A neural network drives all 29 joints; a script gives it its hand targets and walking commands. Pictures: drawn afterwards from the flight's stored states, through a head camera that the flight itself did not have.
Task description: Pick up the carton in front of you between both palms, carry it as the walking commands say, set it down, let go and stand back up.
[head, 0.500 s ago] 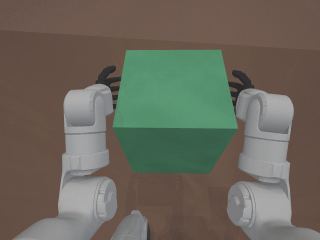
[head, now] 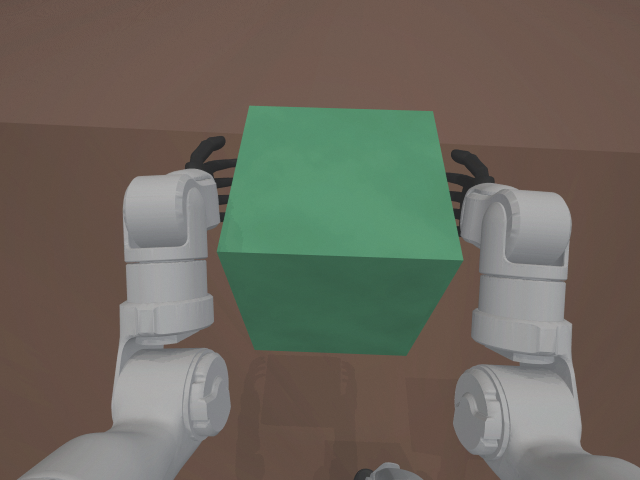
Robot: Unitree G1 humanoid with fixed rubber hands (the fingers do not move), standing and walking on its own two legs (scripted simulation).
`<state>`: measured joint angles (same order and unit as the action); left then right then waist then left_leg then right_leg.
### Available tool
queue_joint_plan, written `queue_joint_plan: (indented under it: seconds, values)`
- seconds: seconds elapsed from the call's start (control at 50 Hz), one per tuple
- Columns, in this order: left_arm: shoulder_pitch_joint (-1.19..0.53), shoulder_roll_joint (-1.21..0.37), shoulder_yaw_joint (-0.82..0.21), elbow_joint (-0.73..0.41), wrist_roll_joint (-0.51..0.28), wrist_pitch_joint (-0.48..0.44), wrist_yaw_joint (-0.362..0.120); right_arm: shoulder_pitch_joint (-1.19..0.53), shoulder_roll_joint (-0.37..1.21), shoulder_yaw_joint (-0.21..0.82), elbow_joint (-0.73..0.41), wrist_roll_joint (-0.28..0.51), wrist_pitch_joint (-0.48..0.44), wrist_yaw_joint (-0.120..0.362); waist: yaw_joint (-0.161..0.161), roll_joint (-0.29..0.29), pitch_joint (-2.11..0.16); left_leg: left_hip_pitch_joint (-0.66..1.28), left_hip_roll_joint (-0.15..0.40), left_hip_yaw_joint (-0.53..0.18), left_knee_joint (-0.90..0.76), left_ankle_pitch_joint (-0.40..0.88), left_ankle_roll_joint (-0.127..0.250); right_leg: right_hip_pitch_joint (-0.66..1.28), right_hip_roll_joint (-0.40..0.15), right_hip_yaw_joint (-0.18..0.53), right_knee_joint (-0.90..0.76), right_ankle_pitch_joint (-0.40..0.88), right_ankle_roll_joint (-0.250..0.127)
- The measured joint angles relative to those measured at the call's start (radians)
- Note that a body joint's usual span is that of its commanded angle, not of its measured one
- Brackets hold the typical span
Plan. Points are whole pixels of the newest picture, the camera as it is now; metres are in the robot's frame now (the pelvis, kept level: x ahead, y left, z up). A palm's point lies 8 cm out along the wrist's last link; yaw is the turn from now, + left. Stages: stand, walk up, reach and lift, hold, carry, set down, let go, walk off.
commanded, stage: carry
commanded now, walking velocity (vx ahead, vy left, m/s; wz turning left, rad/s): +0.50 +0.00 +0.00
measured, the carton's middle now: (335, 242) +0.38 +0.00 +0.10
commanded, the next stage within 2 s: none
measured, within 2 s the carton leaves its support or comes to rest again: neither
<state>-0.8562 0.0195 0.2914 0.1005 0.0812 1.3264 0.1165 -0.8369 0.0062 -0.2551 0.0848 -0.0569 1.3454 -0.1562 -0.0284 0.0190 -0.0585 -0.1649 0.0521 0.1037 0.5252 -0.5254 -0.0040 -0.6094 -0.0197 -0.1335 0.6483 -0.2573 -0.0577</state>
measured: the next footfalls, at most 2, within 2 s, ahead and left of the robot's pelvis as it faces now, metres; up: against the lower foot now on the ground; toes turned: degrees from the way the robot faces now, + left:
left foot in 0.42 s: +0.43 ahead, +0.11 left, +0.06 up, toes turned +6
right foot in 0.84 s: +0.67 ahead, -0.11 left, +0.08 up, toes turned -7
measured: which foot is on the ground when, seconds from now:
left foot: down 0.00-0.00, up 0.02-0.40, down 0.42-0.86, up 0.88-1.00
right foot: down 0.00-0.42, up 0.44-0.82, down 0.84-1.00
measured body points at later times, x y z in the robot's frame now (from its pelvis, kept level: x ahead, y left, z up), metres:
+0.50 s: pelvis +0.30 +0.02 +0.03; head +0.31 +0.02 +0.48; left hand +0.69 +0.16 +0.19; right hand +0.67 -0.14 +0.18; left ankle +0.39 +0.10 -0.68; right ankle +0.16 -0.09 -0.62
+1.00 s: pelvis +0.58 -0.02 +0.08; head +0.61 -0.03 +0.53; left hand +0.96 +0.15 +0.22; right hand +0.98 -0.15 +0.22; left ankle +0.53 +0.10 -0.55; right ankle +0.63 -0.10 -0.65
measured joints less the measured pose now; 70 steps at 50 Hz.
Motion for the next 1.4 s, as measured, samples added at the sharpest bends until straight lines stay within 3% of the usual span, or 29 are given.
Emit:
queue_joint_plan:
  seconds: [0.04,0.1,0.16,0.26,0.34,0.4,0.44,0.52,0.58,0.7,0.76,0.82,0.86,0.92,0.98,1.08,1.16,1.22,1.24,1.28,1.34,1.4]
  values:
    - [-0.006,-0.010,-0.019,0.066,0.009,-0.027,0.000,0.006,-0.022,-0.005,0.037,-0.001,-0.004,0.012,0.034,0.019,-0.005,-0.070,0.021,-0.042,0.248,-0.012,0.001,0.030,0.018,-0.021,0.039,-0.013,-0.019]
    - [0.024,-0.018,-0.048,0.093,0.009,-0.032,0.002,0.019,-0.031,-0.015,0.070,-0.004,0.002,0.020,0.076,0.003,0.009,-0.265,-0.032,-0.097,0.672,0.026,0.027,0.094,0.021,-0.011,0.022,-0.084,-0.021]
    - [0.056,-0.011,-0.057,0.048,-0.019,-0.023,0.012,0.015,-0.021,-0.016,0.053,-0.015,0.012,0.020,0.097,-0.001,0.036,-0.427,-0.039,-0.088,0.780,0.091,0.044,0.169,0.021,0.000,-0.051,-0.089,-0.012]
    - [0.048,-0.015,-0.036,-0.044,-0.040,-0.020,0.028,0.007,-0.007,-0.018,-0.041,-0.022,0.016,0.018,0.101,-0.002,0.058,-0.598,-0.008,-0.069,0.658,0.147,0.037,0.280,0.020,0.011,-0.132,-0.128,-0.006]
    - [0.025,-0.020,-0.023,-0.046,-0.035,-0.020,0.029,0.005,-0.005,-0.024,-0.063,-0.022,0.016,0.018,0.089,-0.009,0.031,-0.595,0.010,-0.045,0.388,0.217,0.031,0.376,0.013,0.022,-0.178,-0.182,0.017]
    - [0.013,-0.015,-0.020,-0.001,-0.026,-0.016,0.026,-0.001,-0.009,-0.025,-0.016,-0.021,0.012,0.019,0.066,-0.029,-0.002,-0.501,-0.018,0.013,0.175,0.247,0.047,0.446,-0.015,0.033,-0.164,-0.255,0.044]
    - [0.011,0.005,-0.017,0.038,-0.022,-0.018,0.016,-0.013,-0.003,-0.013,0.046,-0.027,-0.006,0.019,0.036,-0.051,-0.012,-0.439,-0.045,0.049,0.136,0.299,0.068,0.428,-0.052,0.048,-0.007,-0.311,0.050]
    - [0.033,0.023,-0.011,0.079,-0.021,-0.015,0.003,0.022,0.011,0.027,0.092,-0.030,-0.024,0.018,-0.027,-0.036,0.008,-0.366,-0.049,0.042,0.151,0.192,0.070,0.185,0.007,0.131,0.555,-0.249,0.030]
    - [0.032,0.011,-0.012,0.053,-0.009,-0.002,0.003,0.056,0.003,0.038,0.042,0.000,-0.015,0.009,-0.046,-0.033,0.042,-0.287,-0.048,0.033,0.078,0.187,0.060,0.024,0.012,0.120,0.656,-0.188,0.019]
    - [0.022,-0.010,-0.004,-0.061,0.003,0.007,0.004,0.042,0.006,0.014,-0.058,0.020,-0.014,-0.009,-0.049,-0.034,0.059,-0.151,-0.047,0.021,-0.024,0.140,0.051,-0.153,-0.031,0.096,0.456,-0.131,0.036]
    - [0.017,-0.009,0.001,-0.073,0.004,0.009,0.004,0.022,0.007,0.006,-0.054,0.018,-0.013,-0.009,-0.037,-0.026,0.034,-0.077,-0.040,0.015,-0.059,0.099,0.030,-0.136,-0.040,0.076,0.250,-0.078,0.037]
    - [0.003,-0.001,0.001,-0.022,-0.001,0.007,0.004,0.003,0.000,0.004,-0.011,0.010,-0.004,-0.007,-0.015,-0.004,0.000,-0.014,-0.009,0.002,-0.030,0.022,0.002,-0.036,-0.008,0.014,0.040,-0.040,0.016]
    - [-0.014,-0.005,-0.012,0.044,0.004,-0.013,0.004,-0.002,-0.021,-0.001,0.026,0.007,-0.002,0.002,0.012,0.019,-0.010,-0.046,0.027,-0.019,0.149,-0.010,-0.001,0.016,0.014,-0.020,0.027,0.005,-0.012]
    - [0.005,-0.018,-0.041,0.100,0.014,-0.030,0.005,0.009,-0.038,-0.014,0.075,0.003,-0.002,0.016,0.064,0.006,-0.006,-0.234,-0.018,-0.097,0.609,0.021,0.017,0.070,0.020,-0.016,0.047,-0.083,-0.022]
    - [0.049,-0.012,-0.057,0.073,-0.011,-0.021,0.011,0.009,-0.027,-0.016,0.081,-0.012,0.011,0.016,0.092,0.001,0.015,-0.409,-0.035,-0.095,0.789,0.078,0.037,0.148,0.020,-0.003,-0.023,-0.096,-0.011]
    - [0.054,-0.011,-0.042,-0.013,-0.040,-0.017,0.026,0.005,-0.012,-0.015,-0.002,-0.021,0.017,0.017,0.104,0.001,0.043,-0.599,-0.006,-0.073,0.695,0.149,0.037,0.265,0.018,0.008,-0.113,-0.130,-0.005]
    - [0.028,-0.016,-0.030,-0.034,-0.038,-0.018,0.033,0.001,-0.008,-0.022,-0.045,-0.022,0.017,0.015,0.095,-0.005,0.027,-0.611,0.016,-0.050,0.426,0.216,0.030,0.360,0.011,0.018,-0.164,-0.179,0.018]
    - [0.012,-0.014,-0.026,-0.001,-0.031,-0.015,0.032,-0.004,-0.011,-0.026,-0.016,-0.020,0.015,0.015,0.074,-0.025,-0.002,-0.525,-0.007,0.000,0.206,0.242,0.044,0.432,-0.014,0.027,-0.164,-0.246,0.046]
    - [0.009,-0.008,-0.023,0.016,-0.029,-0.013,0.029,-0.013,-0.011,-0.024,0.010,-0.021,0.012,0.015,0.061,-0.031,-0.011,-0.474,-0.023,0.028,0.138,0.254,0.054,0.445,-0.027,0.032,-0.127,-0.279,0.053]
    - [0.007,0.016,-0.017,0.053,-0.026,-0.017,0.017,-0.023,-0.001,-0.008,0.069,-0.030,-0.013,0.015,0.023,-0.057,-0.015,-0.438,-0.046,0.059,0.162,0.262,0.065,0.394,-0.061,0.065,0.090,-0.295,0.055]
    - [0.026,0.026,-0.010,0.089,-0.022,-0.016,0.006,0.008,0.011,0.021,0.107,-0.034,-0.025,0.016,-0.023,-0.039,-0.003,-0.382,-0.047,0.052,0.166,0.193,0.071,0.205,-0.008,0.134,0.526,-0.248,0.038]
    - [0.030,0.013,-0.011,0.078,-0.007,-0.003,0.006,0.051,0.004,0.036,0.070,-0.007,-0.018,0.011,-0.045,-0.034,0.028,-0.302,-0.045,0.041,0.092,0.187,0.062,0.041,0.006,0.124,0.665,-0.186,0.022]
